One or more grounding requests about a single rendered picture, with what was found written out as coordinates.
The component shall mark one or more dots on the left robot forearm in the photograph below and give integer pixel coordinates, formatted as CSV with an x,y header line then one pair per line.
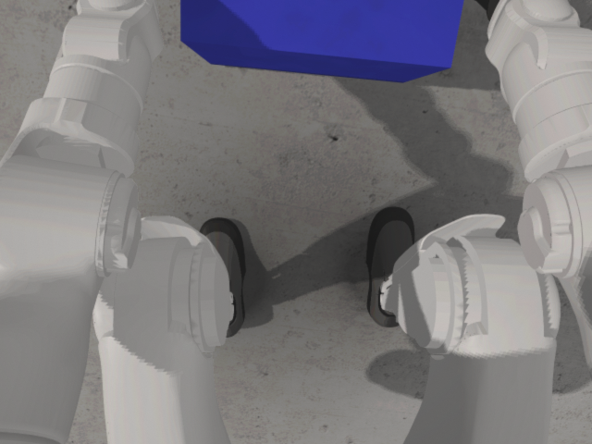
x,y
96,92

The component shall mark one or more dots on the right robot forearm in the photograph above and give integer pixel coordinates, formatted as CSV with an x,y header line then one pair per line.
x,y
544,60

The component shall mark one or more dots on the robot right shin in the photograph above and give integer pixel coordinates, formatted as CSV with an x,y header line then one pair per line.
x,y
395,299

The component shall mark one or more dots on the robot right hand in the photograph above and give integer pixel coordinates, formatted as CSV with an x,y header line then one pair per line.
x,y
489,6

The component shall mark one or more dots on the robot left shin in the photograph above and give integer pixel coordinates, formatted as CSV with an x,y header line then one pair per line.
x,y
152,227

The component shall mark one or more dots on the carton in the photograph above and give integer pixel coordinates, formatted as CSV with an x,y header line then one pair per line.
x,y
388,40

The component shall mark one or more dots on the robot right upper arm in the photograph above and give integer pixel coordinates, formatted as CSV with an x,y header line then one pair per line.
x,y
555,233

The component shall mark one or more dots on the robot left upper arm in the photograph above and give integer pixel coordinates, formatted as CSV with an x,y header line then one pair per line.
x,y
64,227

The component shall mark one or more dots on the robot shin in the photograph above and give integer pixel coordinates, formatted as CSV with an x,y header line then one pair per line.
x,y
395,299
152,227

